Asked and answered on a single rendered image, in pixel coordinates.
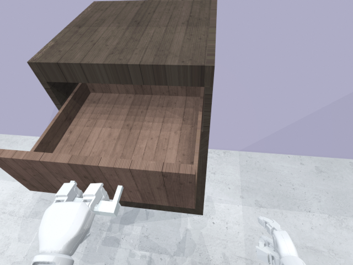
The drawer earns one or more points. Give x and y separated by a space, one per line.
145 138

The handle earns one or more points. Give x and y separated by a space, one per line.
106 208

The right robot hand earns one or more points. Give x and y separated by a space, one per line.
271 251

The cabinet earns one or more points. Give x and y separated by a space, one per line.
143 42

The robot left forearm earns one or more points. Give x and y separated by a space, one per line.
48 258

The left robot hand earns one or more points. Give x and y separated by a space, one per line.
66 224

